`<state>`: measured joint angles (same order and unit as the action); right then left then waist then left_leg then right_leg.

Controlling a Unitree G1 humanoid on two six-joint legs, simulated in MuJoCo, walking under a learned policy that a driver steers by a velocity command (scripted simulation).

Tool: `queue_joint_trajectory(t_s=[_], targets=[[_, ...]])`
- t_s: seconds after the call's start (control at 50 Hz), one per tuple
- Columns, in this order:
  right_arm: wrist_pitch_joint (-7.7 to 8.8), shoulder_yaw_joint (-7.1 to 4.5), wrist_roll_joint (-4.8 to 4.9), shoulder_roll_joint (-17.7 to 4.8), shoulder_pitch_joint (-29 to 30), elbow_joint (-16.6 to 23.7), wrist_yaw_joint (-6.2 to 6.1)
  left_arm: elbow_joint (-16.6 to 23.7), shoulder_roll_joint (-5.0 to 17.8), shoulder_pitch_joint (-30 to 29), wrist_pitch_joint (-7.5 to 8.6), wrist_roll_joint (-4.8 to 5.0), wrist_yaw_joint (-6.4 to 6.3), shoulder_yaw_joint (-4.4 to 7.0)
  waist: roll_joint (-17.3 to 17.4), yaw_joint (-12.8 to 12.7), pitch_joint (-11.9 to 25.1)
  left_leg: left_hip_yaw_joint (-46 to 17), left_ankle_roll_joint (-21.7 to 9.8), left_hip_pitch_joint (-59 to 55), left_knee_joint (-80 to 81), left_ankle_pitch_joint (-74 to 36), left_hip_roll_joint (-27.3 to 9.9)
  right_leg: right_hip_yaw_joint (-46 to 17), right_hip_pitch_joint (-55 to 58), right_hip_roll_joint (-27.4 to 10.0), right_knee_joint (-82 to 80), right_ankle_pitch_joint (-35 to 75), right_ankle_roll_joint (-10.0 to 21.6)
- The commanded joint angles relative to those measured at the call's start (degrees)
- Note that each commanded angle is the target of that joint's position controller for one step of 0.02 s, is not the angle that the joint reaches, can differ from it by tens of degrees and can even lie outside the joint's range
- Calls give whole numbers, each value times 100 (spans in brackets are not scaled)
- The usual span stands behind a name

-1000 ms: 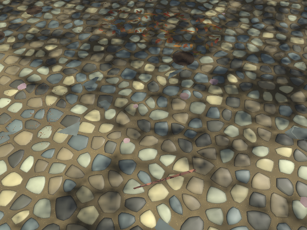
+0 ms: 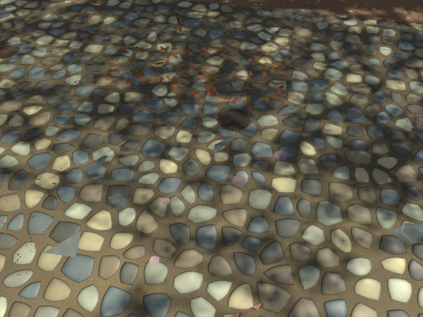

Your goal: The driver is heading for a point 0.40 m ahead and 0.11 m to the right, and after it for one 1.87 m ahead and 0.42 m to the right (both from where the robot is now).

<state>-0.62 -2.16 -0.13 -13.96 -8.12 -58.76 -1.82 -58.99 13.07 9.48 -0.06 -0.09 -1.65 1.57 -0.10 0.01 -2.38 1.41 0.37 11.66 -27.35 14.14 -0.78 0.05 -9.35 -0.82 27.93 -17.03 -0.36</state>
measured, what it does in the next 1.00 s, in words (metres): walks ahead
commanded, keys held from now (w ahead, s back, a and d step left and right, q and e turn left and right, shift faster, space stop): no key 0.34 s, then w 0.18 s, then w+e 0.48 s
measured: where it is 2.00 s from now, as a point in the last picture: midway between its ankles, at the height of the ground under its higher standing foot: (283, 235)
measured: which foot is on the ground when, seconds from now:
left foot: down 0.00-1.00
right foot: down 0.00-0.60, up 0.62-1.00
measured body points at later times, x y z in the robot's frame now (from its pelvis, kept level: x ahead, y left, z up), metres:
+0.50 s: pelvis +0.01 +0.00 -0.01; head +0.01 +0.00 +0.44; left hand +0.03 +0.26 -0.16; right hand +0.05 -0.26 -0.15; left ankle +0.00 +0.12 -0.73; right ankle -0.02 -0.12 -0.74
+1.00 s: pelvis +0.20 +0.00 -0.02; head +0.24 -0.01 +0.43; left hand +0.46 +0.16 -0.12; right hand +0.06 -0.22 -0.16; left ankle +0.02 +0.12 -0.74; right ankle +0.35 -0.14 -0.71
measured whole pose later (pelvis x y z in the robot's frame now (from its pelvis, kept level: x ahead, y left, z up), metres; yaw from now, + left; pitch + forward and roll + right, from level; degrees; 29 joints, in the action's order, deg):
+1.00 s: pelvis +0.20 +0.00 -0.02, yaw -12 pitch +1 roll +0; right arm 4.8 -1.7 -0.1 -11.9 -26.4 -62.9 -2.1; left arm -48.3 12.2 -1.8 2.7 1.7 3.7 2.5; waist -0.4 4.3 -2.6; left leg 14.1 1.5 -11.6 -13.3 25.5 -1.3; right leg 5.3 -36.9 -1.7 38.9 -4.5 5.8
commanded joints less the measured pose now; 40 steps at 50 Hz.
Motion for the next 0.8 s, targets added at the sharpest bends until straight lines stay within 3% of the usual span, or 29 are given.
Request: queue_joint_trajectory(t_s=[0.02, 0.34, 0.36, 0.4, 0.44, 0.48, 0.52, 0.56, 0.58, 0.6, 0.62, 0.64, 0.66, 0.68, 0.72, 0.74, 0.76, 0.8], targets=[[30, -102, 2, -601, -25, 90, -34, 92, 656, 111, 25, -3, -22, 119, -9, -4, 316, -157, -134, -363, 265, -1470, -168, -144, -110, -193, -422, 1702, 138], [17, -71, -3, -499, -120, -316, -68, -229, 569, 266, 13, -15, -65, 67, -7, 10, 87, -129, -101, -237, 423, -883, -144, -72, -264, -113, -613, 967, 104], [11, -61, 0, -447, -233, -387, -71, -298, 530, 392, 6, -8, -72, 61, -15, 9, 207, -51, -112, -272, 416, -277, -69, -17, -225, -55, -638, 363, 127], [0, -106, 67, -528, -272, -397, -89, -285, 682, 439, -13, 62, -101, 123, -97, 1, -79, 69, -230, 148, 200, 1647, 91, -79, -568, -14, -615, -1627, 329], [97, -106, 73, -491, -184, -303, -82, -208, 743, 519, 56, 93, -107, 156, -183, -56, -547, -40, -346, 747, 43, 2370, 50, -491, -902, -267, -785, -2635, 562], [281, -77, 89, -301, -103, -222, -13, -265, 860, 904, 193, 150, -67, 217, -529, -183, -607, 73, -323, 1227, -554, 1812, 78, -1298, -569, -804, -1112, -2869, 882], [427, -47, 143, -124, -41, -134, 95, -300, 1052, 1087, 281, 176, -28, 303, -1047, -181, -582, 189, -371, 1428, -1466, 1062, 72, -2431, -406, -1586, -1680, -3031, 1318], [544, -61, 179, -126, -317, -173, 155, -108, 928, 687, 324, 198, 20, 261, -907, 143, -662, 111, -575, 805, -985, 1154, 13, -2406, -938, -1509, -1598, -2588, 1285], [586, -87, 196, -146, -824, -347, 147, 54, 898, 286, 313, 232, 46, 244, -813, 459, -669, 152, -631, -94, -109, 955, 68, -1967, -1427, -1148, -1318, -2201, 1067], [601, -173, 160, -376, -1428, -568, 119, 236, 779, -76, 323, 239, 61, 216, -459, 701, -570, -197, -608, -1069, 338, 512, -117, -1411, -2014, -687, -608, -1388, 782], [622, -332, 111, -912, -2271, -777, 87, 415, 364, -297, 381, 235, 79, 123, 821, 951, -241, -1665, -876, -2114, 1054, 1111, -1075, -295, -2957, 104, 1282, -652, 351], [675, -434, 50, -1377, -2865, -891, 150, 627, 332, -288, 493, 246, 45, 121, 1851, 1013, 84, -3675, -1504, -2507, 1685, 1122, -2254, -214, -3694, 455, 2878, -1471, 229], [744, -258, -30, -801, -2444, -766, 138, 518, 595, -128, 546, 319, 57, 211, 874, 697, -139, -3570, -1495, -2310, 1595, 944, -2359, -845, -3998, 140, 3893, -1351, 337], [783, -168, 12, -481, -2017, -586, 137, 405, 525, 141, 559, 374, 113, 214, 627, 445, -316, -2845, -1231, -2150, 1585, 680, -2133, -982, -4124, -48, 4166, -754, 473], [774, -94, 48, -339, -1544, -427, 180, 325, 459, 166, 544, 321, 146, 261, 512, 255, -497, -1514, -787, -1912, 1671, -441, -1707, -898, -4107, -300, 3860, 148, 581], [741, -42, -3, -187, -1553, -414, 177, 345, 446, 105, 510, 287, 179, 293, 568, 237, -428, -924, -631, -1767, 1663, -1043, -1457, -742, -3861, -379, 3693, 409, 562], [719, -24, -55, -158, -1658, -419, 158, 363, 328, 89, 463, 271, 227, 287, 609, 242, -334, -587, -598, -1663, 1666, -1470, -1343, -584, -3691, -373, 3635, 611, 510], [688, -28, -98, -305, -1730, -390, 84, 556, 137, -219, 375, 236, 297, 244, 473, 249, -395, -171, -678, -1439, 1799, -1896, -1304, -379, -3682, -378, 3308, 915, 365]])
